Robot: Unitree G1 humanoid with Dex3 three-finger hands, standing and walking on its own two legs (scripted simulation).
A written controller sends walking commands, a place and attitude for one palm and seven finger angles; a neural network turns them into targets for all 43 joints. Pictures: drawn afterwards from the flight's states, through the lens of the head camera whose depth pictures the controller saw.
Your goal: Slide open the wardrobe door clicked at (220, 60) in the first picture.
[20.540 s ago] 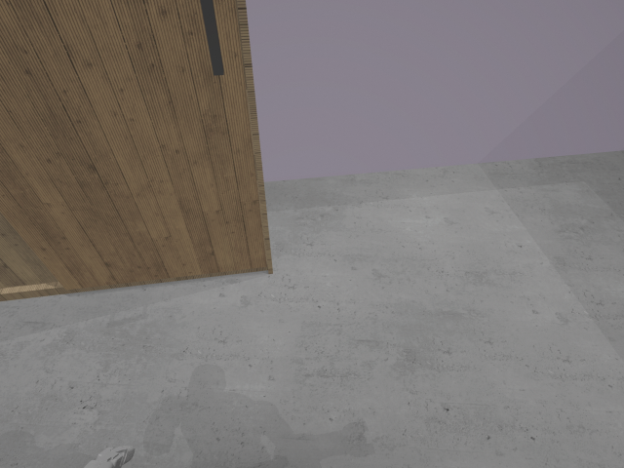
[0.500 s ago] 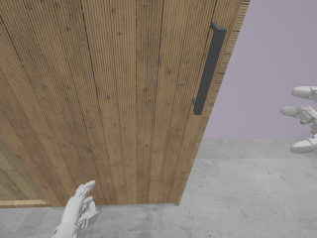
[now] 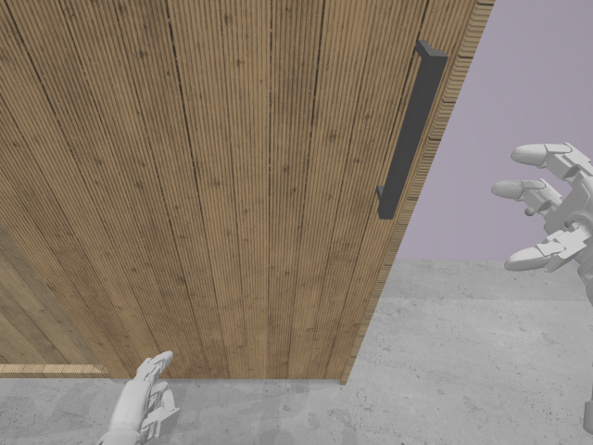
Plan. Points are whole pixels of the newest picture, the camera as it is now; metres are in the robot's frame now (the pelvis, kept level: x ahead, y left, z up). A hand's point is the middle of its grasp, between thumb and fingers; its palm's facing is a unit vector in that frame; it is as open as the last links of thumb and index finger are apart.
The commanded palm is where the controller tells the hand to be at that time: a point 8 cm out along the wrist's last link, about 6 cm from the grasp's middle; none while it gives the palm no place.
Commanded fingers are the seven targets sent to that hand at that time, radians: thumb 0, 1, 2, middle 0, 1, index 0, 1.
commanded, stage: move the hooked fingers beside the handle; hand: right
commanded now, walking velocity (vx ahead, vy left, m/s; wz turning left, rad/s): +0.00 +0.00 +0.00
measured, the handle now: (402, 139) +0.48 -0.14 +0.21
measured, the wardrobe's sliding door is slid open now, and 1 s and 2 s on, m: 0.00 0.00 0.00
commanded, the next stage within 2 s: feel for the door with the fingertips in 1.68 s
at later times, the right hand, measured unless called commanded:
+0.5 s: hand (502, 178) +0.38 -0.24 +0.22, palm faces +0.03 +1.00 -0.04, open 14.0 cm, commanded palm +0.35 -0.28 +0.22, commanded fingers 0.00 0.50 -0.30 0.30 1.20 0.30 1.20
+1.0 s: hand (465, 166) +0.42 -0.21 +0.21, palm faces +0.01 +1.00 -0.01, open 14.0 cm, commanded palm +0.39 -0.26 +0.22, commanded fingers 0.00 0.50 -0.30 0.30 1.20 0.30 1.20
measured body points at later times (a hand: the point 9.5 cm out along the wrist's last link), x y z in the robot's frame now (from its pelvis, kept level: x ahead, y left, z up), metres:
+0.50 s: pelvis +0.01 +0.00 +0.00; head -0.01 +0.02 +0.45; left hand +0.18 +0.24 -0.08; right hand +0.37 -0.29 +0.23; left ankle -0.02 +0.09 -0.74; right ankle +0.02 -0.09 -0.74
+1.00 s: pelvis +0.01 +0.00 +0.00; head +0.00 +0.01 +0.45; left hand +0.15 +0.24 -0.09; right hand +0.41 -0.26 +0.22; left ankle -0.02 +0.09 -0.74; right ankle +0.02 -0.09 -0.74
